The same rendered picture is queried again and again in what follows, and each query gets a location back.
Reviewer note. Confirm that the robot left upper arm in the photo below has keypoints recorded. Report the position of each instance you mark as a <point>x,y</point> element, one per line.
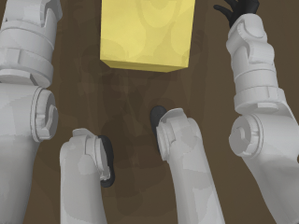
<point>28,115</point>

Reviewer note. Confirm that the robot right forearm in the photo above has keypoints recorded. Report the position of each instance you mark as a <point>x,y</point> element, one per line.
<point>255,74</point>

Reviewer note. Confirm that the left robot foot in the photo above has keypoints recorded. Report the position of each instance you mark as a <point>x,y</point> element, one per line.
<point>106,183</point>

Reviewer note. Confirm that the left robot thigh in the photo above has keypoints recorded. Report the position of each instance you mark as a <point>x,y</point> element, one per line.
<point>80,192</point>

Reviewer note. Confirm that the carton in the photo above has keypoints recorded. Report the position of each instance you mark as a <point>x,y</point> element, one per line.
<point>147,35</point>

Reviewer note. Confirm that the right robot hand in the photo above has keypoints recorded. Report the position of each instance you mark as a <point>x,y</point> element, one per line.
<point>239,8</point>

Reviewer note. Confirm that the robot left forearm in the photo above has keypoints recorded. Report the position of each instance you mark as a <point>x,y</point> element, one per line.
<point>27,41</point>

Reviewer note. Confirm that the robot right upper arm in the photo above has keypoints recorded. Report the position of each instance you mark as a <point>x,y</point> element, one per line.
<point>269,146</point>

